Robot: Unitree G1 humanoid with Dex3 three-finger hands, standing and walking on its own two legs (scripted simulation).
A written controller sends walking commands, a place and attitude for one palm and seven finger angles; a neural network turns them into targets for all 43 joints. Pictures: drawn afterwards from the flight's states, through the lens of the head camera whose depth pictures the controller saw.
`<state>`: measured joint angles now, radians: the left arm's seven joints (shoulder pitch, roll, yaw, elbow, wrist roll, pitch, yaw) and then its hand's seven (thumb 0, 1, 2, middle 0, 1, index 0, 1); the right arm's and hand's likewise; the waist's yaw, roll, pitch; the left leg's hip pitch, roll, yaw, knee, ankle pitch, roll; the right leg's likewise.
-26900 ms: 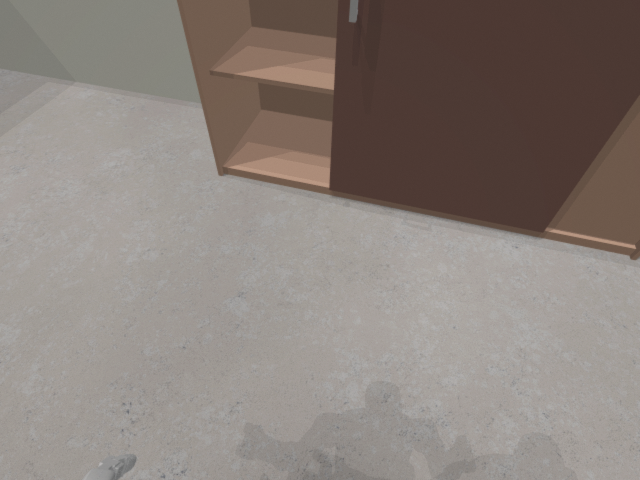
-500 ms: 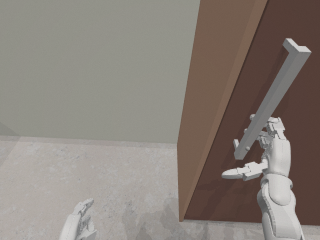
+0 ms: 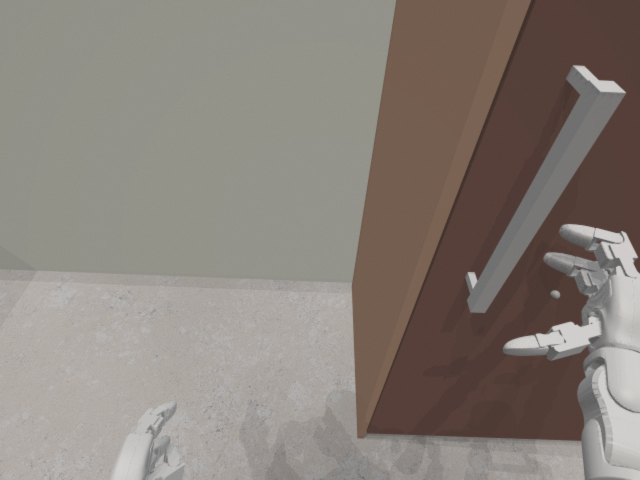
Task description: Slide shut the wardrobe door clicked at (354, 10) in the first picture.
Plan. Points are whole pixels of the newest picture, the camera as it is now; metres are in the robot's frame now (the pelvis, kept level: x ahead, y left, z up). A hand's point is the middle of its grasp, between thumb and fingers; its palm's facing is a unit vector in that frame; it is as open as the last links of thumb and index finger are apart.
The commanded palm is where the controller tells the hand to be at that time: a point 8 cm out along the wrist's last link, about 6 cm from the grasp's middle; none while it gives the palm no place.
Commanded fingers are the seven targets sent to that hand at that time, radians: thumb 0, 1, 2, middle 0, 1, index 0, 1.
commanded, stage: slip the hand off the handle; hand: right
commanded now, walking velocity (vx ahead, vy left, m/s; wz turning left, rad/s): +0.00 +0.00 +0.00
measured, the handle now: (517, 214) +0.36 -0.20 +0.19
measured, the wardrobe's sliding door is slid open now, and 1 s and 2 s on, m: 0.00 0.00 0.00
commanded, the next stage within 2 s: draw the hand back to the body in 0.70 s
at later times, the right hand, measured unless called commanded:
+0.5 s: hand (594, 364) +0.23 -0.26 +0.12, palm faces +0.35 +0.93 -0.14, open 14.7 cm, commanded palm +0.18 -0.30 +0.12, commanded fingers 0.00 0.55 -0.20 0.25 1.15 0.25 1.15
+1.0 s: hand (592, 400) +0.19 -0.24 +0.12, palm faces +0.06 +0.99 -0.11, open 14.7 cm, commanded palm +0.14 -0.30 +0.14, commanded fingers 0.00 0.55 -0.20 0.25 1.15 0.25 1.15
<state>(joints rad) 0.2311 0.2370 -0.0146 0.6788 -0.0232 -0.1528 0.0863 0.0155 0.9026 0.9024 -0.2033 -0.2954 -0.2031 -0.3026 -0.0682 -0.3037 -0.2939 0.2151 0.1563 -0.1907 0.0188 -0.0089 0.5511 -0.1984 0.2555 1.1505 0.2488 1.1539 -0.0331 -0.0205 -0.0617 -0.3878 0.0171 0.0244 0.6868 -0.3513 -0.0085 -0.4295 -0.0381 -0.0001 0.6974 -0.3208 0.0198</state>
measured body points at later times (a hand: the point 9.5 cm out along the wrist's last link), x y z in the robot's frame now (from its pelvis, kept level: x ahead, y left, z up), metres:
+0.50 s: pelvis +0.00 +0.00 +0.00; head -0.01 +0.01 +0.45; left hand +0.19 +0.22 -0.08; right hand +0.20 -0.31 +0.12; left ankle +0.00 +0.13 -0.72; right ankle +0.02 -0.13 -0.72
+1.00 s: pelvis +0.00 +0.00 +0.00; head -0.02 +0.01 +0.45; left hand +0.19 +0.22 -0.07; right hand +0.18 -0.29 +0.13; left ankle +0.00 +0.13 -0.72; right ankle +0.02 -0.13 -0.72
